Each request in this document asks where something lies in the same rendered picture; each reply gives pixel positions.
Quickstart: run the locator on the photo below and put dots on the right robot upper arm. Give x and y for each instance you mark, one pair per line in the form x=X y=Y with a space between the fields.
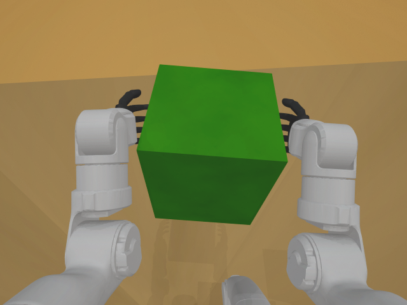
x=331 y=269

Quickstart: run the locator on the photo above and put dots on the robot left forearm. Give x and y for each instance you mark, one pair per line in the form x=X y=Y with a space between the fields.
x=102 y=138

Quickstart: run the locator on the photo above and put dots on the left robot upper arm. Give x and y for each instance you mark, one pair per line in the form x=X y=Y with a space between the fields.
x=100 y=254

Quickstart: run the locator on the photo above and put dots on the right robot hand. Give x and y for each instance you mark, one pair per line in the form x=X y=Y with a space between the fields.
x=298 y=110

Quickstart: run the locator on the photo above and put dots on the left robot hand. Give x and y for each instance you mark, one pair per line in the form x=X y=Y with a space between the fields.
x=126 y=99

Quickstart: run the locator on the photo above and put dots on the carton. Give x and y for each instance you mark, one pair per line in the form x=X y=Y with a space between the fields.
x=211 y=146

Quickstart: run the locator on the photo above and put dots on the robot right forearm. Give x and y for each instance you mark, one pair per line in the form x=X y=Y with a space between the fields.
x=328 y=154

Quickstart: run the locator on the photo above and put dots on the right robot thigh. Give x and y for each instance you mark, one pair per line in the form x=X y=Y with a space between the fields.
x=241 y=290

